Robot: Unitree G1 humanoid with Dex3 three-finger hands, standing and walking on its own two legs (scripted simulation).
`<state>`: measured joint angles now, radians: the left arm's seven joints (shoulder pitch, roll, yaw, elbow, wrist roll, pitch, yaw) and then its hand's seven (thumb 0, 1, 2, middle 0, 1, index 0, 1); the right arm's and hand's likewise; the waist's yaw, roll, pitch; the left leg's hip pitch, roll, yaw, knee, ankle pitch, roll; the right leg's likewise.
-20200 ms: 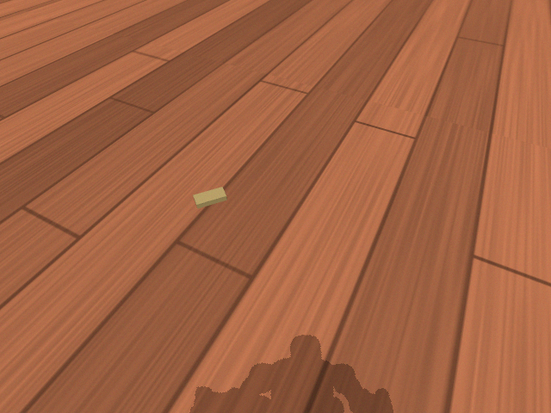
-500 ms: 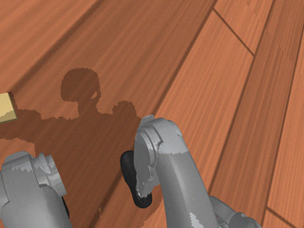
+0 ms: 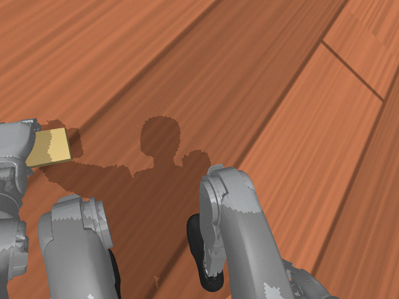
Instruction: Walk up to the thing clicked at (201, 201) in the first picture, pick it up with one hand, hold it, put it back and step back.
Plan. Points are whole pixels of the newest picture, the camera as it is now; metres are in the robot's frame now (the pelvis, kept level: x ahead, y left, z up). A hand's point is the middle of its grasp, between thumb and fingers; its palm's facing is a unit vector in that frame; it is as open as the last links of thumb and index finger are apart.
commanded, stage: settle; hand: left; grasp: from above
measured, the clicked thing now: (29, 151) +0.43 +0.28 -0.24
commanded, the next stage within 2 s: lift in 0.28 s
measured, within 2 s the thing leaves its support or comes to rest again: neither
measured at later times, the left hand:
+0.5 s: hand (6, 153) +0.41 +0.29 -0.14, palm faces -0.44 -0.06 -0.90, open 9.9 cm
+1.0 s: hand out of the picture +0.36 +0.30 -0.02, palm faces -0.43 -0.07 -0.90, open 10.0 cm
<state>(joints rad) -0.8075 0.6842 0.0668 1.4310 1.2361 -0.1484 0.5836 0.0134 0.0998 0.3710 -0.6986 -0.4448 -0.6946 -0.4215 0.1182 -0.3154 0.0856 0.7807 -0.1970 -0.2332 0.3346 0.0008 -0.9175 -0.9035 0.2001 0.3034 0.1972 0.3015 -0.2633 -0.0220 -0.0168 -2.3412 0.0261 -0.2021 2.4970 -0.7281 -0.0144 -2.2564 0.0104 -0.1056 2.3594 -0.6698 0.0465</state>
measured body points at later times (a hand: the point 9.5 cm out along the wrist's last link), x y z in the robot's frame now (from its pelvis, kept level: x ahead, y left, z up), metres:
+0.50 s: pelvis -0.01 -0.01 +0.02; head +0.21 +0.06 +0.41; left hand +0.42 +0.29 -0.09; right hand +0.08 -0.28 -0.09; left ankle +0.06 +0.13 -0.28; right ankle +0.11 -0.13 -0.28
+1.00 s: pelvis -0.01 -0.01 +0.10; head +0.17 +0.05 +0.51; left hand +0.38 +0.30 +0.03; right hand +0.13 -0.27 -0.01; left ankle +0.06 +0.13 -0.28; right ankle +0.11 -0.13 -0.28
